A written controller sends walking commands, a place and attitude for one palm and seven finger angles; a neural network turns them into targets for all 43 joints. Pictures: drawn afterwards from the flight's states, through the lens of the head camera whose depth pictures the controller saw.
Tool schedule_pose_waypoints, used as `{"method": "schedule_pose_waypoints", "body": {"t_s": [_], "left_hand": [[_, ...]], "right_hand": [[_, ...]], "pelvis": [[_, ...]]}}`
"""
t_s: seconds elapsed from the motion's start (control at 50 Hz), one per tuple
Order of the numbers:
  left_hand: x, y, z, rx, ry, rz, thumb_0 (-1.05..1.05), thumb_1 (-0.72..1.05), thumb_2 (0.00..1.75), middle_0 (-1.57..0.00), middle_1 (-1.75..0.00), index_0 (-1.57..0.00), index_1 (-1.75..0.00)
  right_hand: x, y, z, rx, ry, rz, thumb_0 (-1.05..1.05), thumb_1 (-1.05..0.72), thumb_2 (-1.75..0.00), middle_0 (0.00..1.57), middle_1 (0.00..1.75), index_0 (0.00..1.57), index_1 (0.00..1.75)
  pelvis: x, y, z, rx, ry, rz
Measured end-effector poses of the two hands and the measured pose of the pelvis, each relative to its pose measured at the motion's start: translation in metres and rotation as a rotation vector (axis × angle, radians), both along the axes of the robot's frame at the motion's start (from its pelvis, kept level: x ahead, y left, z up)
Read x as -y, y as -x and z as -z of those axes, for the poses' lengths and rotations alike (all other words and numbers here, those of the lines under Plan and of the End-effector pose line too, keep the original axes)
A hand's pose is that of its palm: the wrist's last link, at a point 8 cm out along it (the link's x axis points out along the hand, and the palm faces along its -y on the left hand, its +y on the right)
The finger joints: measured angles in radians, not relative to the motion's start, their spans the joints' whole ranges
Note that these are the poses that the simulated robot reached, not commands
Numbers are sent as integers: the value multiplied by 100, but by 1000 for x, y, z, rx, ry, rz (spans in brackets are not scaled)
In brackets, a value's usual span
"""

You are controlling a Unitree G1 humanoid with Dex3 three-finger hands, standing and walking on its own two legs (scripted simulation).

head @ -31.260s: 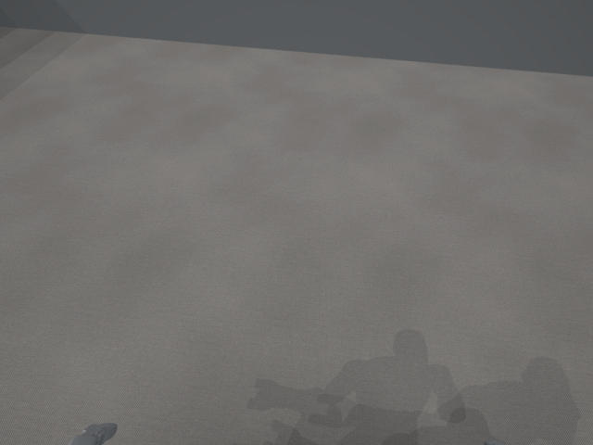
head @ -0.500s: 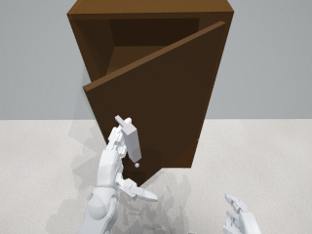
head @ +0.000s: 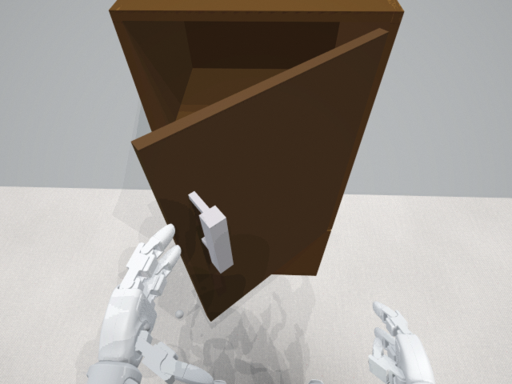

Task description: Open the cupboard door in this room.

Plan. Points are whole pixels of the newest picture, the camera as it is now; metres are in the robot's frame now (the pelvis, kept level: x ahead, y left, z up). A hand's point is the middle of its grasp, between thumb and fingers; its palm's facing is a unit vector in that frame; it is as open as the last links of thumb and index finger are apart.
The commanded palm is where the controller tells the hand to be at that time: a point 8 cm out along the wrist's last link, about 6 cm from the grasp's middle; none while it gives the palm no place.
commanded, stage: slide the hand sideways off the handle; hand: left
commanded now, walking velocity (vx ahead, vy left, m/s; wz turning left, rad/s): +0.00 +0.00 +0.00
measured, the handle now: (209, 232) +0.32 +0.10 +0.08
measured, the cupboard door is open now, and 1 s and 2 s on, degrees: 41 41 41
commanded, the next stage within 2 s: draw the hand back to the body in 0.26 s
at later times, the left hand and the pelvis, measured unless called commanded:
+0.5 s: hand (154, 329) +0.18 +0.14 +0.09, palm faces +0.02 -1.00 -0.05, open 16.3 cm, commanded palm +0.14 +0.20 +0.10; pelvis -0.01 +0.00 -0.01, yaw +0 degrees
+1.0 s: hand (79, 311) +0.18 +0.21 +0.14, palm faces +0.20 -0.94 -0.29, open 15.4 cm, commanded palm +0.14 +0.25 +0.16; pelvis +0.00 +0.01 +0.03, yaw +0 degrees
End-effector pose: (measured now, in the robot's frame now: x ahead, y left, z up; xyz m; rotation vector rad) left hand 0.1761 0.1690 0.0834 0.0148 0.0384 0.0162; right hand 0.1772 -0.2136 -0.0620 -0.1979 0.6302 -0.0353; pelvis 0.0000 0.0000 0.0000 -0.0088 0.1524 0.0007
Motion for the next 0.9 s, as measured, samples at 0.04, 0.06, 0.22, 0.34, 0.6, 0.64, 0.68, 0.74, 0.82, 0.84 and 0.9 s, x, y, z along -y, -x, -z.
{"method": "schedule_pose_waypoints", "body": {"t_s": [0.04, 0.06, 0.22, 0.34, 0.6, 0.64, 0.68, 0.74, 0.82, 0.84, 0.9], "left_hand": [[-5, 4, 0, -5, -2, -14, -1, -50, 30, -16, -30, -18, -32], [-7, 6, 0, -5, -4, -19, -1, -50, 30, -16, -30, -18, -32], [-14, 18, 0, -6, -13, -5, -1, -50, 30, -15, -30, -16, -31], [-19, 24, 1, -5, -13, -8, -1, -50, 30, -15, -30, -15, -31], [-35, 23, -24, 39, -52, -21, -1, -50, 30, -15, -30, -15, -30], [-40, 25, -29, 41, -51, -25, -1, -50, 30, -15, -30, -15, -30], [-43, 27, -33, 39, -53, -27, -1, -50, 30, -15, -30, -15, -30], [-49, 29, -38, 39, -58, -27, -1, -50, 30, -15, -30, -15, -30], [-57, 31, -46, 48, -65, -31, -1, -50, 30, -15, -30, -15, -30], [-59, 31, -48, 51, -66, -32, -1, -49, 31, -15, -30, -15, -30], [-67, 31, -55, 50, -112, -53, -1, -45, 32, -15, -30, -16, -30]], "right_hand": [[1, -1, 0, 4, 0, 2, 1, -90, -90, 20, 30, 21, 30], [2, -1, 0, 6, 2, 2, 1, -90, -90, 20, 30, 21, 30], [6, 1, 5, 13, 9, 11, 1, -90, -90, 20, 30, 21, 30], [7, 5, 7, 18, 7, 25, 1, -90, -90, 20, 30, 21, 30], [1, 11, 1, 43, -17, 45, 1, -90, -90, 20, 30, 21, 30], [0, 11, -2, 51, -18, 45, 1, -90, -90, 20, 30, 21, 30], [-1, 10, -6, 60, -16, 43, 1, -90, -90, 20, 30, 21, 30], [-2, 7, -11, 75, -10, 37, 1, -90, -90, 20, 30, 21, 30], [-3, 3, -17, 96, -6, 29, 1, -90, -90, 20, 30, 21, 30], [-4, 2, -18, 100, -5, 28, 1, -90, -90, 20, 30, 21, 30], [-6, 0, -23, 108, 2, 24, 1, -90, -90, 20, 30, 21, 30]], "pelvis": [[1, -1, 1, -2, 1, -2], [1, -1, 1, -3, 2, -4], [1, 1, 6, -11, 6, -9], [2, 4, 9, -13, 8, -9], [-1, 6, 2, 20, 11, -5], [-2, 6, 0, 28, 12, -6], [-3, 5, -2, 37, 14, -7], [-4, 5, -5, 50, 16, -10], [-6, 4, -9, 67, 19, -12], [-6, 4, -10, 71, 19, -13], [-7, 4, -14, 86, 20, -11]]}}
